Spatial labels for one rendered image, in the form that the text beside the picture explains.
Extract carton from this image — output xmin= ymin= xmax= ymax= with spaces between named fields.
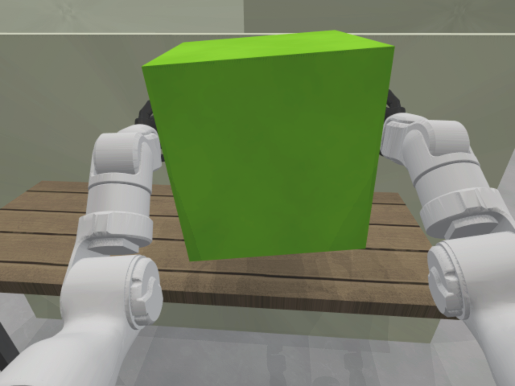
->
xmin=142 ymin=30 xmax=395 ymax=261

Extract robot right hand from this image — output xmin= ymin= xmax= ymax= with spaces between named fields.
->
xmin=379 ymin=90 xmax=406 ymax=156

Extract robot left forearm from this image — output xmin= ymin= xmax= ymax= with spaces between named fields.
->
xmin=60 ymin=124 xmax=162 ymax=321

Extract right robot upper arm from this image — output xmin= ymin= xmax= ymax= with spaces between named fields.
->
xmin=427 ymin=231 xmax=515 ymax=386

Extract left robot upper arm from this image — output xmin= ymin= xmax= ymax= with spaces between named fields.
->
xmin=0 ymin=254 xmax=163 ymax=386

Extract table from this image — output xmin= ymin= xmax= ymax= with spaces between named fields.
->
xmin=0 ymin=181 xmax=459 ymax=372

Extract robot right forearm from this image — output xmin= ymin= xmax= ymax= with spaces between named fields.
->
xmin=380 ymin=113 xmax=515 ymax=240

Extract robot left hand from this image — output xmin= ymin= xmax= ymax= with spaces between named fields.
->
xmin=135 ymin=100 xmax=165 ymax=162

